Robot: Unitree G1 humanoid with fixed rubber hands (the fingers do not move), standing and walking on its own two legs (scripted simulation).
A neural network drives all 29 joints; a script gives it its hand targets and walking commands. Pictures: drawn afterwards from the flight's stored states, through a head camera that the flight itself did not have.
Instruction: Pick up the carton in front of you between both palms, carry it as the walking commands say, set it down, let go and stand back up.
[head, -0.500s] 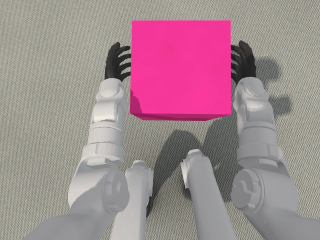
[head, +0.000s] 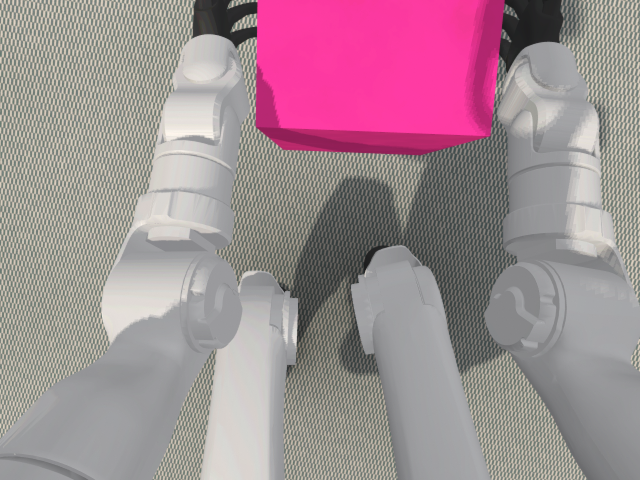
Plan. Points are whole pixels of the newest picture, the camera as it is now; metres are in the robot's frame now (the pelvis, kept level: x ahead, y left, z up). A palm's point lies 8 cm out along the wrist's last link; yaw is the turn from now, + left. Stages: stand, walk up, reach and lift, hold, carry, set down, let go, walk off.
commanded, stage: set down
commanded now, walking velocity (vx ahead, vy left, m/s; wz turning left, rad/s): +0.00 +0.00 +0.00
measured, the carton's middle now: (364, 57) +0.53 -0.12 -0.22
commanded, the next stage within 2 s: none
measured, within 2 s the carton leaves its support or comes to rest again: rests again in 1.34 s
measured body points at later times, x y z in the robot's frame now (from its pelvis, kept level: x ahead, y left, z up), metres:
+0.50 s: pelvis +0.01 +0.01 -0.05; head +0.37 -0.03 +0.21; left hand +0.58 +0.03 -0.22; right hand +0.51 -0.27 -0.22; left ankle +0.09 +0.12 -0.41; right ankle +0.12 -0.12 -0.41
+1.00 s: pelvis +0.00 +0.01 -0.06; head +0.36 -0.03 +0.19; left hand +0.57 +0.04 -0.23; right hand +0.50 -0.27 -0.23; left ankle +0.09 +0.12 -0.41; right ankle +0.12 -0.12 -0.41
